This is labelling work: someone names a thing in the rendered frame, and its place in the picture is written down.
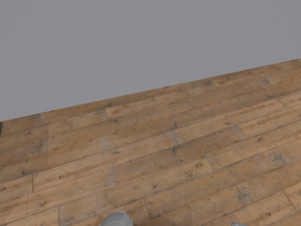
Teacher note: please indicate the left robot thigh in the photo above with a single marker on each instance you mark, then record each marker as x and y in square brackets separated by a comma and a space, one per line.
[118, 219]

